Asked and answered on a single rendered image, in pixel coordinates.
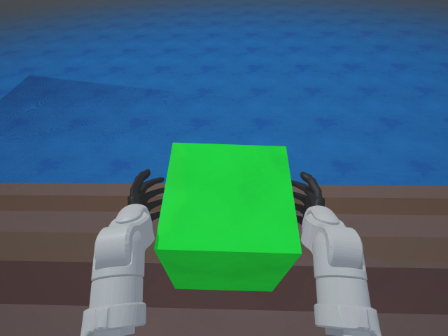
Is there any robot left forearm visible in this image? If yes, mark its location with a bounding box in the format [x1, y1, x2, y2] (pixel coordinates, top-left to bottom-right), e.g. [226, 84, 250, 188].
[80, 204, 155, 336]

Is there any robot right forearm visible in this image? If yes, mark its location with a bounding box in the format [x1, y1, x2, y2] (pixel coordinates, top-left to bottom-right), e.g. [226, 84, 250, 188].
[300, 206, 382, 336]

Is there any left robot hand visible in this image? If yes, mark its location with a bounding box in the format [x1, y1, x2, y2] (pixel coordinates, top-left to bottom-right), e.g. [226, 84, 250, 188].
[127, 169, 165, 221]

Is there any carton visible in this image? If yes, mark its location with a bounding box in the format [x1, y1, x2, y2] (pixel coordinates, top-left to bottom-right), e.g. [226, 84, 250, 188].
[154, 143, 302, 292]

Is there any right robot hand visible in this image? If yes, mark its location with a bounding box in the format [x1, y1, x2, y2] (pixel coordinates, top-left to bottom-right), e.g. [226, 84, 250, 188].
[291, 171, 325, 224]

